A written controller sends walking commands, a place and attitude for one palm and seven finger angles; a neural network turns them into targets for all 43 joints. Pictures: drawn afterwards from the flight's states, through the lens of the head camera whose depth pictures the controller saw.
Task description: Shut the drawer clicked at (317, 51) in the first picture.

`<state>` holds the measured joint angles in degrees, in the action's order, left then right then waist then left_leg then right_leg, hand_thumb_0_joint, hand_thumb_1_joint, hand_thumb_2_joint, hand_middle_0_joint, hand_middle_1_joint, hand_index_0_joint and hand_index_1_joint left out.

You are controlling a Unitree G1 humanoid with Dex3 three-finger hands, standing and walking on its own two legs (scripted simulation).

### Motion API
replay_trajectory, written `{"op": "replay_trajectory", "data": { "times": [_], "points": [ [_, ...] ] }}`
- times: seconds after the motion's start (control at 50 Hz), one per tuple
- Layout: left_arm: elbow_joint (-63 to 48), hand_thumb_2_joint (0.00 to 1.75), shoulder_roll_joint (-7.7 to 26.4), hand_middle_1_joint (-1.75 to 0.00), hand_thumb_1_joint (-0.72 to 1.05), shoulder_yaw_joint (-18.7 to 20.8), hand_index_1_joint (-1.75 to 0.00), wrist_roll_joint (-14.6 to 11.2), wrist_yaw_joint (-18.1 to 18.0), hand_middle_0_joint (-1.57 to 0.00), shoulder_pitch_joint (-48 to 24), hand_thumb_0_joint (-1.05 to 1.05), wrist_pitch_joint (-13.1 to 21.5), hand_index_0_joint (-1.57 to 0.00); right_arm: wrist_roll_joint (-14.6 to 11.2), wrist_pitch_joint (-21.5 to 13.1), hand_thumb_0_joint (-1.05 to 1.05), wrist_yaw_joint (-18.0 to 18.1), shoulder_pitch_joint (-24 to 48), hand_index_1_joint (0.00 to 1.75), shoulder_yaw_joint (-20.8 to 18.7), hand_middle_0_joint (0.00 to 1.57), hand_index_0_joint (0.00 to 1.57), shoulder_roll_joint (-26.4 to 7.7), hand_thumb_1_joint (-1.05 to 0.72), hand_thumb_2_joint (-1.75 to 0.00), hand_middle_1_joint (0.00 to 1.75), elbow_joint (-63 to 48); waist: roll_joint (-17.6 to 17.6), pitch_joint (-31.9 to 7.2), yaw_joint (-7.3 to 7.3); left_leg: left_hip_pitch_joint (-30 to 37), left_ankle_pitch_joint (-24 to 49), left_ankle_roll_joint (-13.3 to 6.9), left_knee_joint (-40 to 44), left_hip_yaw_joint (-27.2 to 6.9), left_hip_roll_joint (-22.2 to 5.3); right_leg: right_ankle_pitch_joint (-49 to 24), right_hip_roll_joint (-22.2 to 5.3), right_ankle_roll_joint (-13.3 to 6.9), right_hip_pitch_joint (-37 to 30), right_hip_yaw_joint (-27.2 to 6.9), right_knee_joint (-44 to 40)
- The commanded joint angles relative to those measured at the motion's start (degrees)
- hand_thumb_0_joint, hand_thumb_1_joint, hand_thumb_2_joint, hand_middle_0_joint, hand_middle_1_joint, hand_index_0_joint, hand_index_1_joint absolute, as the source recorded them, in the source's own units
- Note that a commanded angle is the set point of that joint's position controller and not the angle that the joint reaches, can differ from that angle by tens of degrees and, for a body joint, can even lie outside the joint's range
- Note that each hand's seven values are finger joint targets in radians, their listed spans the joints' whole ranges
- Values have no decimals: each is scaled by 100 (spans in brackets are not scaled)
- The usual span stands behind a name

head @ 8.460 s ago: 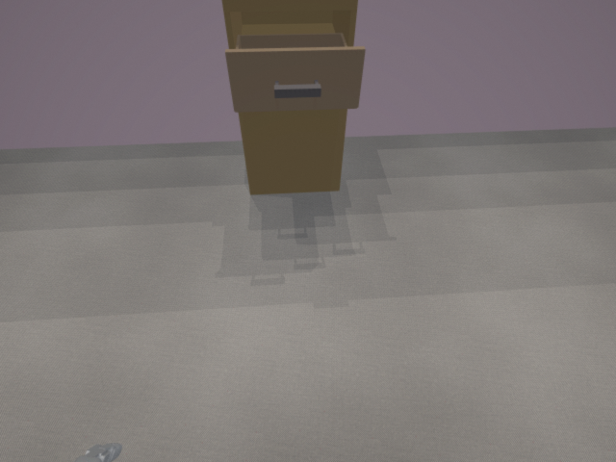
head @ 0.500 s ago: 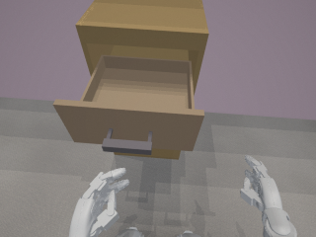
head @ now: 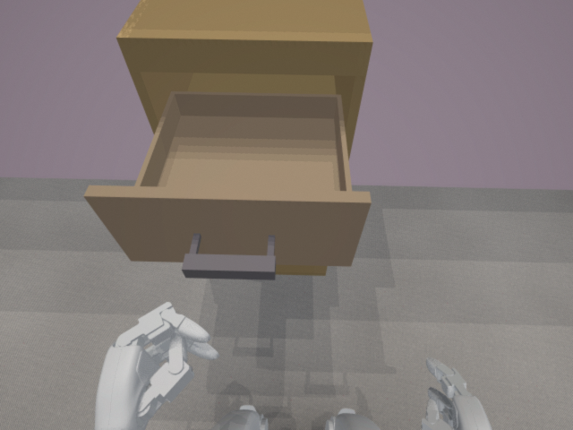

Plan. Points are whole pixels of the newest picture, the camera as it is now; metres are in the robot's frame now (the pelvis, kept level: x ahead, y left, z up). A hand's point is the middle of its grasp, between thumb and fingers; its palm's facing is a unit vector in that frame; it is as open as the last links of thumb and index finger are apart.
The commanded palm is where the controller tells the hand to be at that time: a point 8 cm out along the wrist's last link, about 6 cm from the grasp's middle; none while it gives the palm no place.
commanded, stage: raise the hand and make a fist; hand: left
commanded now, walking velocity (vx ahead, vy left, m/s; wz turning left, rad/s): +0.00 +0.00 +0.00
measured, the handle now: (232, 253) +0.36 +0.10 +0.02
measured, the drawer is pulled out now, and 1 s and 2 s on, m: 0.30 0.30 0.30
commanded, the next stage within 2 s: bring the fist close to the handle in 0.98 s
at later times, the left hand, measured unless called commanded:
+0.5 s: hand (186, 385) +0.17 +0.11 +0.11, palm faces +0.02 -1.00 +0.00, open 3.2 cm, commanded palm +0.13 +0.16 +0.11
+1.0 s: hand (198, 374) +0.17 +0.10 +0.12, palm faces +0.02 -1.00 +0.00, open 3.3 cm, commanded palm +0.14 +0.15 +0.12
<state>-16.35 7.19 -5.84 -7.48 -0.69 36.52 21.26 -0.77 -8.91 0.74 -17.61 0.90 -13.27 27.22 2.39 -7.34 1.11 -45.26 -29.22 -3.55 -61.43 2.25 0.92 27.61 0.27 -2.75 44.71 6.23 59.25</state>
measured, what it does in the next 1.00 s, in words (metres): stands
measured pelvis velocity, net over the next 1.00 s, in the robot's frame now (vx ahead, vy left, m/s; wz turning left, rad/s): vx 0.02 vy -0.01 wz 0.01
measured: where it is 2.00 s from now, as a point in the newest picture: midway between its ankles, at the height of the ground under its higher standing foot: outside the picture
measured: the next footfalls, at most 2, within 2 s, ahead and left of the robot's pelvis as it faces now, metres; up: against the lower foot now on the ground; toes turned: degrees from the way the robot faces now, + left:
none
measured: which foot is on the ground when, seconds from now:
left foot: down 0.00-1.00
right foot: down 0.00-1.00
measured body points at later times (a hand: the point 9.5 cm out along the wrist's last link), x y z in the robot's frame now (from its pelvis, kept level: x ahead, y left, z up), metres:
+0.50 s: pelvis +0.01 +0.00 +0.01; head +0.04 -0.01 +0.46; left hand +0.16 +0.16 +0.11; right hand +0.23 -0.20 -0.04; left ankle +0.01 +0.08 -0.67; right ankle +0.02 -0.09 -0.67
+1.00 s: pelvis +0.02 -0.01 +0.02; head +0.04 -0.03 +0.47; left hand +0.17 +0.15 +0.12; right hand +0.21 -0.24 -0.04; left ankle +0.01 +0.08 -0.67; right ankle +0.02 -0.09 -0.67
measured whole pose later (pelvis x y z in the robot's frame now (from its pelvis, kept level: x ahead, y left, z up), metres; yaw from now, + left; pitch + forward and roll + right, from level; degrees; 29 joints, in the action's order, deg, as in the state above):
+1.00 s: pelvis +0.02 -0.01 +0.02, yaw +1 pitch +9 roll -1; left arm -26.0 7.7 -8.5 -6.6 0.9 44.7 18.3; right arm -1.9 -9.1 0.7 -15.7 0.4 -13.5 23.5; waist 3.0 -7.6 0.1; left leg -36.6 -28.8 -2.5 -56.2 1.4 1.0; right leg 27.9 0.6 -3.5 36.2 6.7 54.6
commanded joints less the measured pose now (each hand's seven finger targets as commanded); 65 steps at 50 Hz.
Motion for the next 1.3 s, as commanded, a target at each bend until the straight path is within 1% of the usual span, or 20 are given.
{"op": "replay_trajectory", "data": {
  "times": [0.0, 0.04, 0.1, 0.12, 0.14, 0.18, 0.26, 0.3, 0.34, 0.44, 0.52, 0.6, 0.64, 0.66, 0.72, 0.76, 0.9, 1.06, 1.12, 1.28],
  "points": [
    [-1378, 90, 106, -132, 90, -196, -132, 83, 164, -114, 480, 0, 530, -114, -38, -470, 0, -20, 702, 30, -286, 20, 20, -619, -90, -90, 30, -1196, -283, -871, -79, 492, 1189, 170, 1006, -509, -122, -760, -46, 64, -882, -403, -888],
    [-1489, 90, 173, -136, 90, -141, -136, 141, 155, -118, 647, 0, 440, -118, -50, -380, 0, -9, 677, 30, -310, 20, 20, -618, -90, -90, 30, -1257, -324, -931, -103, 572, 1355, 163, 1043, -494, -124, -964, -44, 71, -977, -380, -877],
    [-1793, 90, 213, -143, 90, -106, -143, 136, 103, -124, 793, 0, 366, -124, -58, -305, 0, 7, 671, 30, -325, 20, 20, -569, -90, -90, 30, -1335, -91, -953, -159, 794, 1707, 180, 1101, -493, -132, -1301, -34, 56, -1082, -329, -837],
    [-1767, 90, 302, -145, 90, 28, -145, 175, 38, -126, 889, 0, 333, -126, -65, -246, 0, 14, 648, 30, -344, 20, 20, -555, -90, -90, 30, -1324, -181, -952, -182, 829, 1815, 189, 1117, -500, -149, -1363, -22, 56, -1111, -314, -842],
    [-1856, 90, 159, -147, 90, -132, -147, 176, 23, -128, 855, 0, 336, -128, -62, -227, 0, 8, 638, 30, -321, 20, 20, -541, -90, -90, 30, -1358, -198, -869, -127, 896, 1918, 191, 1128, -514, -158, -1458, -6, 61, -1076, -281, -831],
    [-1973, 90, 115, -151, 90, -198, -151, 148, 38, -132, 919, 0, 340, -132, -60, -212, 0, -10, 613, 30, -322, 20, 20, -531, -90, -90, 30, -1405, -135, -876, -128, 1004, 2094, 208, 1135, -533, -179, -1553, -8, 75, -1082, -261, -832],
    [-1995, 90, 100, -160, 90, -321, -160, 186, 137, -140, 1047, 0, 282, -140, -74, -151, 0, -25, 660, 30, -283, 20, 20, -538, -90, -90, 30, -1477, -284, -643, -86, 971, 1879, 184, 1178, -545, -170, -1474, -9, 91, -1092, -277, -926],
    [-2098, 90, 155, -160, 90, -321, -160, 187, 214, -140, 1058, 0, 227, -140, -83, -139, 0, -27, 684, 30, -255, 20, 20, -544, -90, -90, 30, -1534, -180, -628, -100, 966, 1779, 180, 1206, -558, -164, -1372, -20, 89, -1101, -273, -944],
    [-2095, 90, 197, -160, 90, -275, -160, 175, 257, -140, 1069, 0, 130, -140, -95, -114, 0, -9, 732, 30, -242, 20, 20, -529, -90, -90, 30, -1553, -364, -549, -75, 932, 1602, 158, 1236, -561, -157, -1298, -15, 105, -1136, -295, -1032],
    [-2277, 90, 285, -160, 90, -195, -160, 116, 267, -140, 738, 0, 2, -140, -125, -149, 0, 22, 765, 30, -161, 20, 20, -528, -90, -90, 30, -1598, -184, -415, -58, 943, 1156, 143, 1328, -584, -128, -804, -26, 95, -1104, -351, -1219],
    [-2338, 90, 344, -160, 90, -58, -160, 45, 251, -140, 875, 0, -72, -140, -152, -226, 0, 34, 741, 30, -167, 20, 20, -514, -90, -90, 30, -1564, -268, -603, -154, 1053, 1318, 146, 1381, -572, -130, -962, -23, 91, -1332, -350, -1273],
    [-2232, 90, 205, -160, 90, -196, -160, 31, 291, -140, 806, 0, -188, -140, -159, -299, 0, 44, 734, 30, -152, 20, 20, -534, -90, -90, 30, -1511, -386, -331, -77, 998, 1291, 133, 1416, -540, -118, -1005, -58, 125, -1368, -390, -1401],
    [-2096, 90, 226, -160, 90, -152, -160, 51, 295, -140, 941, 0, -240, -140, -158, -305, 0, 46, 757, 30, -159, 20, 20, -532, -90, -90, 30, -1479, -492, -327, -106, 974, 1326, 125, 1432, -512, -102, -1070, -71, 127, -1466, -428, -1452],
    [-2107, 90, 222, -160, 90, -149, -160, 41, 302, -140, 905, 0, -238, -140, -157, -312, 0, 46, 766, 30, -169, 20, 20, -531, -90, -90, 30, -1477, -554, -324, -95, 963, 1300, 125, 1427, -497, -91, -1078, -79, 142, -1483, -461, -1481],
    [-2220, 90, 351, -160, 90, 15, -160, 70, 243, -140, 1184, 0, -188, -140, -153, -315, 0, 30, 797, 30, -205, 20, 20, -515, -90, -90, 30, -1453, -320, -467, -225, 1030, 1516, 141, 1446, -463, -88, -1293, -77, 101, -1630, -443, -1406],
    [-2343, 90, 243, -160, 90, -109, -160, 68, 216, -140, 1079, 0, -120, -140, -142, -327, 0, 9, 756, 30, -203, 20, 20, -498, -90, -90, 30, -1466, -218, -437, -154, 1092, 1590, 134, 1423, -437, -81, -1425, -74, 111, -1572, -426, -1383],
    [-2256, 90, 219, -160, 90, -167, -160, 67, 182, -140, 989, 0, 111, -140, -117, -390, 0, -13, 724, 30, -223, 20, 20, -544, -90, -90, 30, -1427, -412, -361, -70, 931, 1313, 117, 1316, -437, -67, -1098, -84, 141, -1428, -556, -1453],
    [-2166, 90, 253, -160, 90, -114, -160, 75, 229, -140, 952, 0, 10, -140, -133, -362, 0, 1, 738, 30, -211, 20, 20, -532, -90, -90, 30, -1405, -400, -492, -84, 993, 1438, 111, 1306, -412, -64, -1364, -103, 159, -1563, -601, -1459],
    [-1848, 90, 167, -160, 90, -132, -160, 101, 221, -140, 833, 0, -10, -140, -110, -329, 0, 1, 752, 30, -213, 20, 20, -543, -90, -90, 30, -1357, -576, -361, -39, 854, 1484, 120, 1243, -437, -54, -1531, -101, 171, -1502, -603, -1426],
    [-1617, 90, -6, -160, 90, -414, -160, 221, 142, -140, 152, 0, 258, -140, -44, -345, 0, -59, 678, 30, -190, 20, 20, -579, -90, -90, 30, -1374, -288, -605, 47, 767, 1342, 136, 1020, -454, -42, -1228, -77, 131, -1116, -561, -1143]
  ]
}}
